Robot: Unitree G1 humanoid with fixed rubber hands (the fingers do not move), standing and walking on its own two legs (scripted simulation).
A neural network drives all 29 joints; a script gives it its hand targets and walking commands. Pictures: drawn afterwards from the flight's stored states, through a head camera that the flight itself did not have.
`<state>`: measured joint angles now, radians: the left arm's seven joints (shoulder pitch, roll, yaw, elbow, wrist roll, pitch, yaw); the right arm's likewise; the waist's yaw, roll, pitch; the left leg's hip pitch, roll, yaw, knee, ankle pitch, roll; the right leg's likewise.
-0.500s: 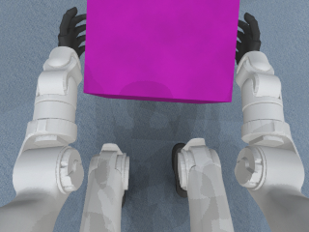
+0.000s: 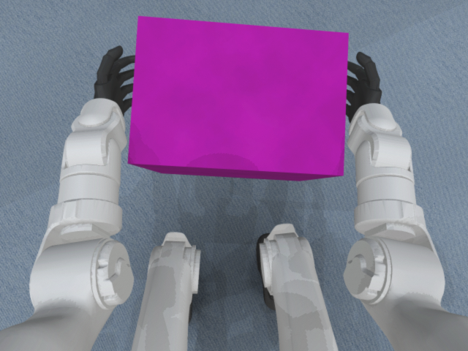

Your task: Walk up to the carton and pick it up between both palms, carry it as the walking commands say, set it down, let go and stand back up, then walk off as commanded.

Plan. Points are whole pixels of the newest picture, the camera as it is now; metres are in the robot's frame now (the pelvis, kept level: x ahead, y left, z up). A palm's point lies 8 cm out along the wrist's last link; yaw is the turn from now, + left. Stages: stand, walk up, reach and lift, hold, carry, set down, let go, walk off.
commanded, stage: reach and lift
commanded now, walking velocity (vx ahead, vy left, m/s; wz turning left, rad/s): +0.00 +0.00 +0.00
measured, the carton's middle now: (237, 117) +0.50 -0.04 -0.15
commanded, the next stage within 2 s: none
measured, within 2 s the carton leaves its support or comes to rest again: neither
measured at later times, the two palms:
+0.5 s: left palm (85, 89) +0.49 +0.16 +0.00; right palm (394, 96) +0.47 -0.22 +0.00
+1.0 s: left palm (42, 73) +0.48 +0.16 +0.07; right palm (439, 83) +0.45 -0.22 +0.07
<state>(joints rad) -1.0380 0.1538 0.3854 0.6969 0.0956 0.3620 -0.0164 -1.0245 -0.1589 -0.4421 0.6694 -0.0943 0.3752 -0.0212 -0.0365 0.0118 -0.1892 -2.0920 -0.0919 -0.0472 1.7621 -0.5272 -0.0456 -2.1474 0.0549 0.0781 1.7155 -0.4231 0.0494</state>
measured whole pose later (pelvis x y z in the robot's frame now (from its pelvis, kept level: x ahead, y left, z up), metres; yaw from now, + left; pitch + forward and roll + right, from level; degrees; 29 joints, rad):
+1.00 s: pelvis +0.04 +0.00 +0.13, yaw -1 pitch +42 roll +1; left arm -0.76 0.06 0.40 0.66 0.15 0.36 -0.05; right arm -0.74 -0.05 -0.46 0.63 -0.16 0.36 0.00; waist -0.03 0.01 -0.31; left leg -1.60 -0.08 -0.08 1.32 -0.46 -0.03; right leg -1.64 0.07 0.09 1.28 -0.38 0.04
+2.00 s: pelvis +0.08 +0.00 +0.25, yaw -1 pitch +24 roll +0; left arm -0.47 -0.05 0.40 0.49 0.26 0.40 -0.11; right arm -0.43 0.05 -0.45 0.43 -0.27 0.41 0.08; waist -0.02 0.03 -0.18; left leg -0.84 -0.06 -0.11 0.70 -0.28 -0.01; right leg -0.88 0.04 0.10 0.66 -0.20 0.03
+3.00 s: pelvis +0.11 +0.00 +0.30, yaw -1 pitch -3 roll +0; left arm -0.24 -0.06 0.27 0.27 0.25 0.68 -0.12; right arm -0.21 0.06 -0.30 0.21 -0.26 0.70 0.06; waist -0.03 0.01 -0.06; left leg -0.01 -0.02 -0.12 0.24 -0.17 0.00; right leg -0.05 0.02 0.10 0.22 -0.11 0.01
